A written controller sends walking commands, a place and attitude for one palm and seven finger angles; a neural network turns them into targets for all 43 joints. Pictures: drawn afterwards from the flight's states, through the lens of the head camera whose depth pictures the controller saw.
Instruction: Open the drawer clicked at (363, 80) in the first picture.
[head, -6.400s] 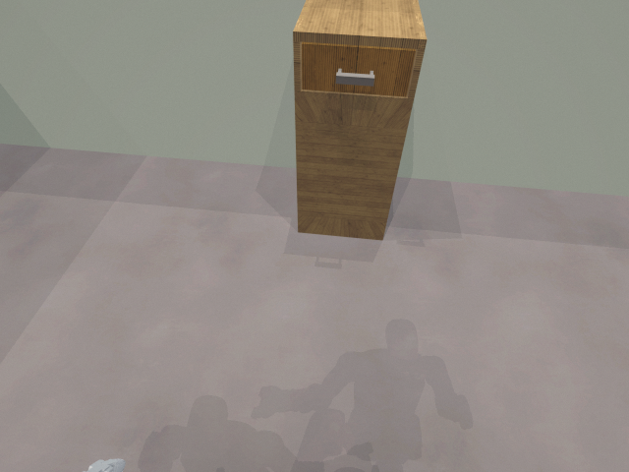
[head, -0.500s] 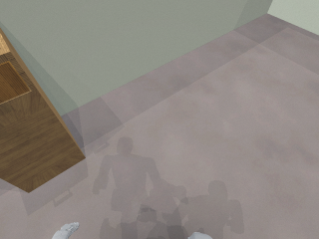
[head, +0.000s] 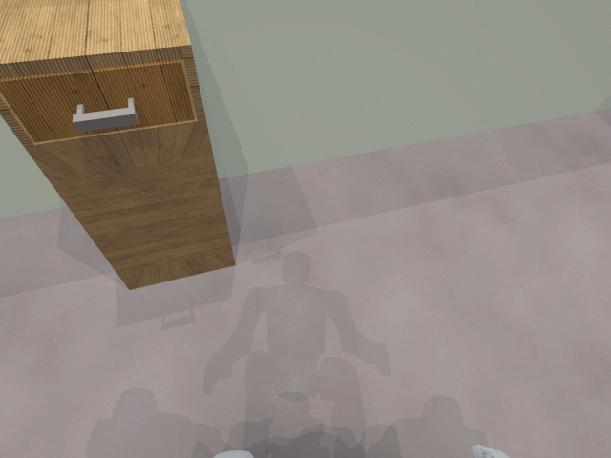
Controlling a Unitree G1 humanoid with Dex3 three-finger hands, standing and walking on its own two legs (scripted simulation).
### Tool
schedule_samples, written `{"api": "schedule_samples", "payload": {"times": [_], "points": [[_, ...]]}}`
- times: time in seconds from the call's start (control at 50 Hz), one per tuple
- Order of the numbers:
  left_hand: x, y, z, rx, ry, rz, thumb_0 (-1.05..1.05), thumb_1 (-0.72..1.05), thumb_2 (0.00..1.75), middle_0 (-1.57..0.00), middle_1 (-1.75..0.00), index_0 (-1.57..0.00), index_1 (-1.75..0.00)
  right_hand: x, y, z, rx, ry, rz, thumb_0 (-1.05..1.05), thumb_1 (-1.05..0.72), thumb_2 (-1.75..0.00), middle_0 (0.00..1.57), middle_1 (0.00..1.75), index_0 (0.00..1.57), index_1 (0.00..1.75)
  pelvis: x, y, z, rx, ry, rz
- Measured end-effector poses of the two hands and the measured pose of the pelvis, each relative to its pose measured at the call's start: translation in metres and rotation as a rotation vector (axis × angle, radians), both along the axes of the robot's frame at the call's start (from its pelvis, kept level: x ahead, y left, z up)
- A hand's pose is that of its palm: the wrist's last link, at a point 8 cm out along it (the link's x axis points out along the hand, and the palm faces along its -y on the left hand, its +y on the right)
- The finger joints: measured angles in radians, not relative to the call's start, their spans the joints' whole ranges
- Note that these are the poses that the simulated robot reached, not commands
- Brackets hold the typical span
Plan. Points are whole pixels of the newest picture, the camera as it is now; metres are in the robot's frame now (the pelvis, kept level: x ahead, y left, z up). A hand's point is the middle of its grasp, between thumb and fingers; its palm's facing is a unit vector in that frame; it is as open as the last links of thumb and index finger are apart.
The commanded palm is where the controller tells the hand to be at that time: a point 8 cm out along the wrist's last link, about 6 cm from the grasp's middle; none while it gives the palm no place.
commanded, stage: turn to face it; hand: left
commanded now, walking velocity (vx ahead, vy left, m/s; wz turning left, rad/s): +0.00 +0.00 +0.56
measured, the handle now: (106, 112) +0.70 +0.45 -0.01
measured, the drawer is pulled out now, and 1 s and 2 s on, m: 0.00 0.00 0.00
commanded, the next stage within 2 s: take the last steps up to it in 0.54 s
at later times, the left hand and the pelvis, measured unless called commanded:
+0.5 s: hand out of the picture +0.07 +0.18 -0.13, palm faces +0.21 -0.93 -0.29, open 7.4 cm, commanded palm none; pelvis +0.00 -0.04 +0.01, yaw +13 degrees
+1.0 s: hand out of the picture -0.11 +0.17 -0.16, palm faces +0.39 -0.90 -0.19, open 7.4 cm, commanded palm none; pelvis +0.00 +0.01 +0.02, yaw +20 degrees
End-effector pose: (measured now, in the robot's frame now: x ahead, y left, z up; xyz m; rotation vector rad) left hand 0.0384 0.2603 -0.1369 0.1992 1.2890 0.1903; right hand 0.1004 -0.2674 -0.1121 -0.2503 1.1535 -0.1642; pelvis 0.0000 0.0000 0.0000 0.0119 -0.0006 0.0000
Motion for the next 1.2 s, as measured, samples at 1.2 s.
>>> {"api": "schedule_samples", "payload": {"times": [1.2], "points": [[-0.049,-0.017,0.015,-0.091,0.03,0.357,0.01,0.91,0.9,-0.19,-0.3,-0.19,-0.3,-0.032,0.071,-0.007,0.068,0.313,0.204,0.01,-0.9,-0.9,0.2,0.3,0.2,0.3,0.053,0.019,0.022,-0.001,-0.024,0.35]]}}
